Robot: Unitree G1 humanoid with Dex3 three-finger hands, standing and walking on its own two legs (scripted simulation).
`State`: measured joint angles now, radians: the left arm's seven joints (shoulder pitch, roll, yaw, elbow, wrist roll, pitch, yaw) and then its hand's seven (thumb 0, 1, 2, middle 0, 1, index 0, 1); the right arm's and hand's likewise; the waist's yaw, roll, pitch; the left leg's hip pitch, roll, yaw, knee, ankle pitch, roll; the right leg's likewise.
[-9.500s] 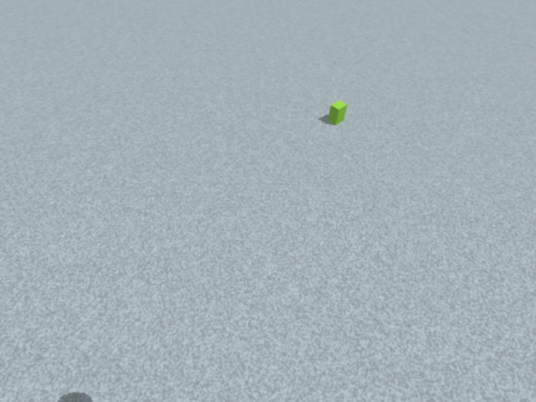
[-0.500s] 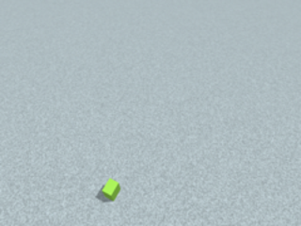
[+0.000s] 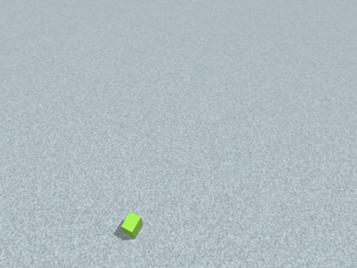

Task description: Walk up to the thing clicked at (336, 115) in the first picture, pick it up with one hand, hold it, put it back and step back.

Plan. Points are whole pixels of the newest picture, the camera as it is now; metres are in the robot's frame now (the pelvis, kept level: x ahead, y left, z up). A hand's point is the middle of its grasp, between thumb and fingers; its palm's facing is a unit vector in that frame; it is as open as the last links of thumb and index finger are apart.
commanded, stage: stand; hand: left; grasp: from above
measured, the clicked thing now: (132, 225) +0.45 +0.22 -0.72
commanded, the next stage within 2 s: rise first in 0.28 s
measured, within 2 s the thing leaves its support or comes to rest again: neither
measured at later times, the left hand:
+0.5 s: hand out of the picture +0.10 +0.25 -0.16, palm faces +0.04 -0.94 -0.34, open 7.6 cm
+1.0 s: hand out of the picture +0.15 +0.27 -0.21, palm faces -0.04 -0.87 -0.49, open 13.8 cm
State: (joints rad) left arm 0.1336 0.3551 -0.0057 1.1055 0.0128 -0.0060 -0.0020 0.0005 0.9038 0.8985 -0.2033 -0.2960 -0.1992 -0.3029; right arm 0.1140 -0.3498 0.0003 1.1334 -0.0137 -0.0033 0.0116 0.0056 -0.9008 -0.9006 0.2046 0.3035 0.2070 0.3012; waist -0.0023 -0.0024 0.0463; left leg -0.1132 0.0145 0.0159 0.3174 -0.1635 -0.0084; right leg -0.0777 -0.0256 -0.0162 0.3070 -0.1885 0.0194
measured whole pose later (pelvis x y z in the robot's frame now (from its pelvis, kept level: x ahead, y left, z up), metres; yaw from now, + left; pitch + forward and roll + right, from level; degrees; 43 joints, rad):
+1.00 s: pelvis +0.00 +0.01 -0.06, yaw -1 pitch +13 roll -1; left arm 0.06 0.29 0.16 0.77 0.21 0.22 0.11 -0.01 -0.48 0.95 -0.11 -1.06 -0.12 -1.06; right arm 0.23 -0.24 -0.03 0.66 0.01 -0.10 -0.03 0.01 -0.97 -0.92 0.20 0.30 0.21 0.30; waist -0.02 -0.01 -0.06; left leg -0.70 0.03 0.01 0.90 -0.42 0.00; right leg -0.66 -0.02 -0.01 0.87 -0.44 0.02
